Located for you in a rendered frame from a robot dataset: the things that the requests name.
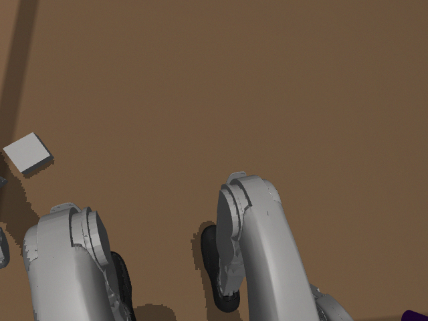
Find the right robot foot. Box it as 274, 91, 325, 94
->
201, 225, 240, 313

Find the right robot hand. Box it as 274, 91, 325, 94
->
309, 283, 354, 321

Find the left robot foot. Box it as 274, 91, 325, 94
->
111, 251, 136, 321

